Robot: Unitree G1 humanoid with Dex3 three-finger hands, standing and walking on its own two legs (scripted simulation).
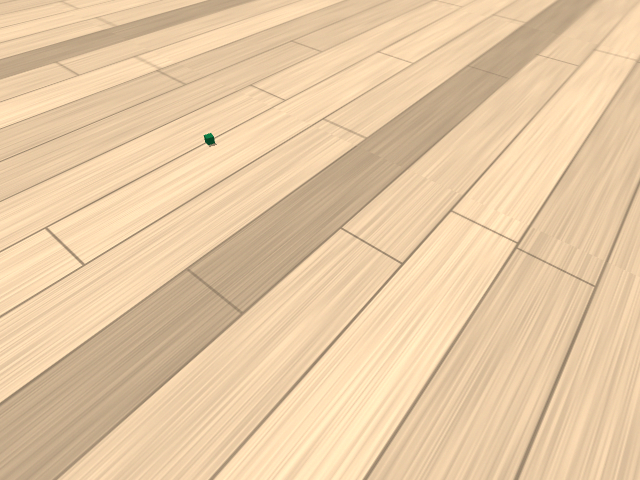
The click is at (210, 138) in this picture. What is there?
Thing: cube
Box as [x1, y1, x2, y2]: [204, 133, 214, 144]
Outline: 210,133 204,135 207,144 214,142 213,136
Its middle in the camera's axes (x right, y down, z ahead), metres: -0.62 -0.56 +2.20
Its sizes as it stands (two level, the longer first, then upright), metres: 0.042 0.042 0.042
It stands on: the floor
